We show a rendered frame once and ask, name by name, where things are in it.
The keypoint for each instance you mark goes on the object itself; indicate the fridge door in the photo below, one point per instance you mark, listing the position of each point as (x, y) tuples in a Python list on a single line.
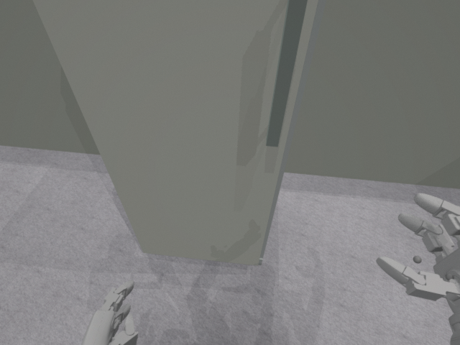
[(177, 95)]

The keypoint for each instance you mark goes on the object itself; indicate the robot left hand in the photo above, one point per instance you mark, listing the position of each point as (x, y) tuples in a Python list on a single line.
[(105, 322)]

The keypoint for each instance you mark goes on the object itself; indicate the robot right hand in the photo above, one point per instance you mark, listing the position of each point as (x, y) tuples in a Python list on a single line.
[(437, 241)]

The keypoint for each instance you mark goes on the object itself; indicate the handle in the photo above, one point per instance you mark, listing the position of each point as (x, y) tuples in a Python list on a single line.
[(294, 17)]

